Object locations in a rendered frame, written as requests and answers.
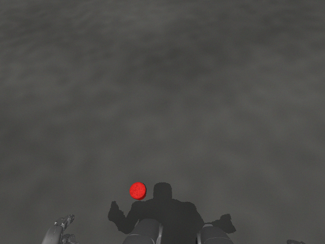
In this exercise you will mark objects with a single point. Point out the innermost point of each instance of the left robot hand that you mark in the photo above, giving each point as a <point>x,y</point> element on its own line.
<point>55,235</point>

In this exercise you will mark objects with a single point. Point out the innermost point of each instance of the cup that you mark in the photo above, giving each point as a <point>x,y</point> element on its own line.
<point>138,191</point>

